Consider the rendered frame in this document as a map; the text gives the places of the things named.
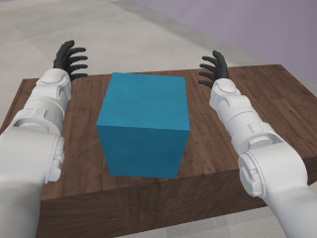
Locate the right robot forearm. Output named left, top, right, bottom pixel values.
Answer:
left=209, top=78, right=308, bottom=181

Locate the robot left hand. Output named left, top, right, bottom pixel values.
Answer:
left=53, top=40, right=88, bottom=81

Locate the carton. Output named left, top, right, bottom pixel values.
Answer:
left=96, top=72, right=190, bottom=179

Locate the robot left upper arm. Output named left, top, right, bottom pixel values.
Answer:
left=0, top=126, right=65, bottom=238

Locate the robot right hand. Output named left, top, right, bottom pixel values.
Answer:
left=198, top=50, right=229, bottom=89

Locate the left robot forearm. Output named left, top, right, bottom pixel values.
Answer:
left=0, top=68, right=71, bottom=145

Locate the robot right upper arm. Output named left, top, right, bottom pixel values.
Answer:
left=238, top=142, right=317, bottom=238

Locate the pedestal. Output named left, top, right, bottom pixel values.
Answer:
left=0, top=63, right=317, bottom=238

